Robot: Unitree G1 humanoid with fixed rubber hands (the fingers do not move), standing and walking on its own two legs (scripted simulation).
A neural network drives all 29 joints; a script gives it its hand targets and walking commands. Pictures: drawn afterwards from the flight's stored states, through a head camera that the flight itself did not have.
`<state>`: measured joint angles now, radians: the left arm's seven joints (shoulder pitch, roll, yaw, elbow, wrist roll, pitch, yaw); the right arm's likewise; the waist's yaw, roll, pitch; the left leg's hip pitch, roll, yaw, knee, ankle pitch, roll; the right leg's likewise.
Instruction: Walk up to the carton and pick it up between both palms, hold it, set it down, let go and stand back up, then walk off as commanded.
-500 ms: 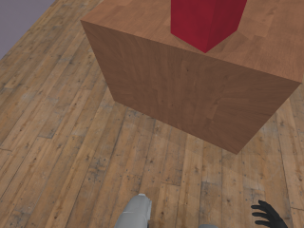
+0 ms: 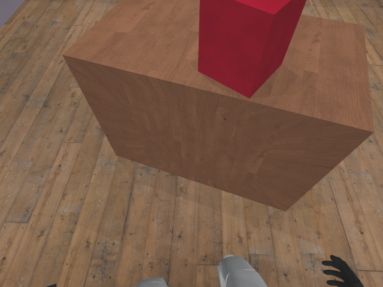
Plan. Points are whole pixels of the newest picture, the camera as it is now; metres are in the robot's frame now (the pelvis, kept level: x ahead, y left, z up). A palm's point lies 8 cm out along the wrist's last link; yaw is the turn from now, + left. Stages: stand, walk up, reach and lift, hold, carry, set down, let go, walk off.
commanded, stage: walk up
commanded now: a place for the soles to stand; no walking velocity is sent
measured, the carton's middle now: (247, 32) +0.75 -0.15 +0.08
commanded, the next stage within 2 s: none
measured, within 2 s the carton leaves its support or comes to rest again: neither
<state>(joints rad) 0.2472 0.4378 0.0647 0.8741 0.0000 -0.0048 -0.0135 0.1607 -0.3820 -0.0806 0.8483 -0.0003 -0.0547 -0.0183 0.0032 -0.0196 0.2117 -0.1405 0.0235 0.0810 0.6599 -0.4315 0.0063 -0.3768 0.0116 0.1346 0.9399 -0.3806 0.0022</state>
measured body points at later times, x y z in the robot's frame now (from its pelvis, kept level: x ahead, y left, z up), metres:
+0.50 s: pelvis +0.04 +0.00 -0.01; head +0.15 +0.00 +0.42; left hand +0.20 +0.29 -0.13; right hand +0.12 -0.33 -0.12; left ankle +0.08 +0.06 -0.72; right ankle +0.05 -0.14 -0.70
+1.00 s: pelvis -0.01 -0.03 -0.02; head +0.06 -0.05 +0.42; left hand +0.15 +0.27 -0.12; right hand +0.06 -0.37 -0.12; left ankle +0.08 +0.06 -0.72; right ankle -0.02 -0.17 -0.71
